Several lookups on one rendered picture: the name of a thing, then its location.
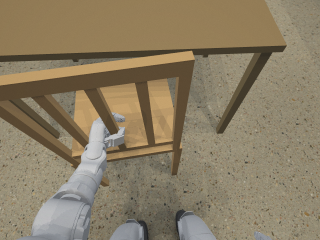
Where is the table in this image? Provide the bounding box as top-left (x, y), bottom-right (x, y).
top-left (0, 0), bottom-right (287, 139)

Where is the left robot forearm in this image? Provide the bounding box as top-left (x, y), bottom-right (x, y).
top-left (31, 141), bottom-right (107, 236)

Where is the robot left hand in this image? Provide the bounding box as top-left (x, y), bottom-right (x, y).
top-left (88, 112), bottom-right (125, 149)

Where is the robot left upper arm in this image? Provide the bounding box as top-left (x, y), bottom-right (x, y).
top-left (16, 198), bottom-right (92, 240)

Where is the left robot thigh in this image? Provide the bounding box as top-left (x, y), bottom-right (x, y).
top-left (109, 222), bottom-right (144, 240)

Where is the chair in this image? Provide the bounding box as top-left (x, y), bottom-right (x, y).
top-left (0, 51), bottom-right (195, 187)

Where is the robot right foot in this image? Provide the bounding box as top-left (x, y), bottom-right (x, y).
top-left (175, 210), bottom-right (185, 240)

